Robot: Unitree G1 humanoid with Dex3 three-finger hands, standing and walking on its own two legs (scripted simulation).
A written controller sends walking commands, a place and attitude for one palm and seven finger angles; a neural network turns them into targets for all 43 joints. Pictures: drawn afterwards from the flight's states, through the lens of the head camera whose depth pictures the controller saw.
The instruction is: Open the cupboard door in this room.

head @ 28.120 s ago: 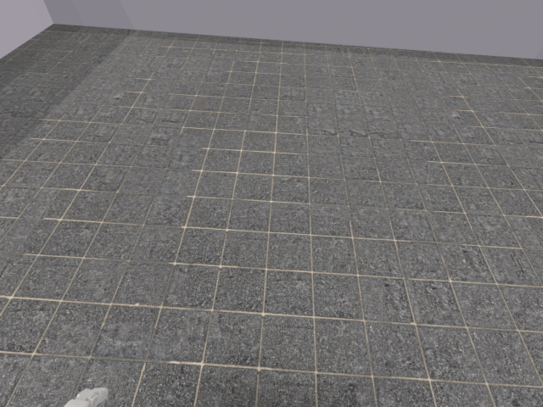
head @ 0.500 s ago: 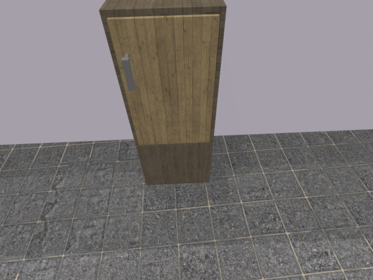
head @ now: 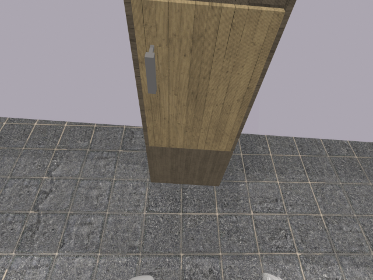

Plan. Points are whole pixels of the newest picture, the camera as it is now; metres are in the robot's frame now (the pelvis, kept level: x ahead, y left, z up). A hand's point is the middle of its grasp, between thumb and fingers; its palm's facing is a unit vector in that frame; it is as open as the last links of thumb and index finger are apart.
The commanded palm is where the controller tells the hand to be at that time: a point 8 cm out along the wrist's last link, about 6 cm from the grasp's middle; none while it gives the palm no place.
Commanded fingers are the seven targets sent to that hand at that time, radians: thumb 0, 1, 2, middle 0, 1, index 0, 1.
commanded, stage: come to a stop and stand still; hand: left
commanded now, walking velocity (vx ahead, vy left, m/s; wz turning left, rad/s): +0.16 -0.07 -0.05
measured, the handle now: (152, 69) +0.62 +0.16 +0.07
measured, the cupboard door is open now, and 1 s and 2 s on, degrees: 0 0 0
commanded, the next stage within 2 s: look again from close up in 1.64 s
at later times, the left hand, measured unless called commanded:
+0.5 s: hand (129, 268) +0.16 +0.15 -0.16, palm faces +0.03 -0.97 -0.25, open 7.4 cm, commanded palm none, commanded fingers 0.00 0.90 0.90 -0.20 -0.30 -0.20 -0.30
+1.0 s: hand out of the picture +0.01 +0.22 -0.17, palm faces +0.06 -0.98 -0.21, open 7.4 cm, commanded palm none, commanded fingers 0.00 0.90 0.90 -0.20 -0.30 -0.20 -0.30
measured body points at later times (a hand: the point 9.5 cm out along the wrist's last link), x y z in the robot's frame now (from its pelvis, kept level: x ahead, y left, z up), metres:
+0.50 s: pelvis +0.07 -0.03 +0.00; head +0.13 -0.06 +0.45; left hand +0.15 +0.20 -0.14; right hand +0.09 -0.27 -0.17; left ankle +0.00 +0.11 -0.65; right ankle +0.14 -0.13 -0.73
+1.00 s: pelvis +0.02 +0.03 +0.01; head +0.04 +0.05 +0.46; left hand +0.00 +0.28 -0.15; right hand +0.04 -0.20 -0.14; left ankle -0.01 +0.12 -0.73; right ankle -0.02 -0.10 -0.70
